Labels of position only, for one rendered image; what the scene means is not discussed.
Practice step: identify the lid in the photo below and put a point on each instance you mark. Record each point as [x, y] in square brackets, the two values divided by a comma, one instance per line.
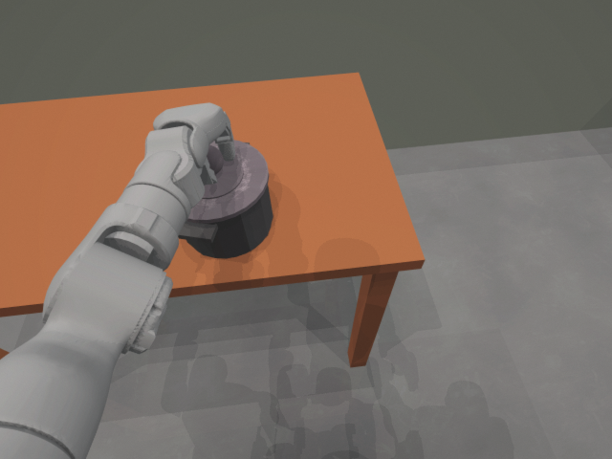
[240, 184]

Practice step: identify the robot left hand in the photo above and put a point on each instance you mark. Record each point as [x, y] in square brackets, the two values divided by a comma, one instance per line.
[215, 123]

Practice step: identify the robot left upper arm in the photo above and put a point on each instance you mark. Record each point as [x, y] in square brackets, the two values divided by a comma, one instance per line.
[54, 387]

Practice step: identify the knob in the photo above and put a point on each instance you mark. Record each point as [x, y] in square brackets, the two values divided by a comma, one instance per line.
[215, 159]

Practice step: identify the pot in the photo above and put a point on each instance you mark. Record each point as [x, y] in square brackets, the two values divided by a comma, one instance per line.
[232, 237]

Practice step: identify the left robot forearm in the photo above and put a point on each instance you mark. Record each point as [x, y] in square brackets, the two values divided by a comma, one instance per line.
[148, 217]

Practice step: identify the table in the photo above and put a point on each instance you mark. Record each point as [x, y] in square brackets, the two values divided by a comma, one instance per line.
[338, 210]

